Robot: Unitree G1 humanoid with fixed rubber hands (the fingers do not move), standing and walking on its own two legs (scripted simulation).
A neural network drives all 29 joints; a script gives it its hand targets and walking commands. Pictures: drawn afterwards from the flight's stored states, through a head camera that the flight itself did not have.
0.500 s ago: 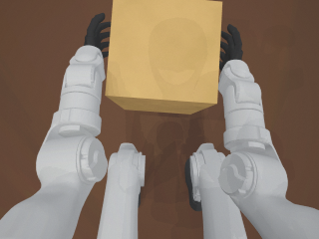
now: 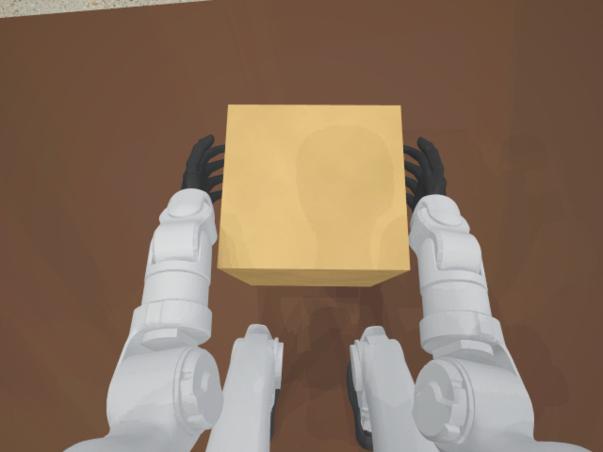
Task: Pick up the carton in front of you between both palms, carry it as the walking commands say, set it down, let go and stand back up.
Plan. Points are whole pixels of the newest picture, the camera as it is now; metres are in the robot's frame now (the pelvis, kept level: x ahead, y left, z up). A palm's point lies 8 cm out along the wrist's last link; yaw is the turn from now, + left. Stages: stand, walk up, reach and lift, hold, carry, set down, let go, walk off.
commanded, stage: reach and lift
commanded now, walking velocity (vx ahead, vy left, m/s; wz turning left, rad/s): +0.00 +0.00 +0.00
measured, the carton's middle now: (312, 212) +0.45 +0.01 -0.11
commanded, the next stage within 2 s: hold in 1.90 s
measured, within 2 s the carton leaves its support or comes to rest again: neither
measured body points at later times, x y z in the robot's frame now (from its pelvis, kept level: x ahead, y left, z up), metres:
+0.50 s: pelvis +0.05 -0.01 +0.14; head +0.17 -0.01 +0.57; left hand +0.42 +0.16 +0.10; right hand +0.42 -0.15 +0.10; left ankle +0.09 +0.12 -0.53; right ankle +0.08 -0.13 -0.53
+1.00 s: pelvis +0.07 -0.01 +0.21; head +0.04 -0.02 +0.66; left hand +0.36 +0.15 +0.22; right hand +0.38 -0.15 +0.22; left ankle +0.09 +0.12 -0.53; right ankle +0.08 -0.13 -0.53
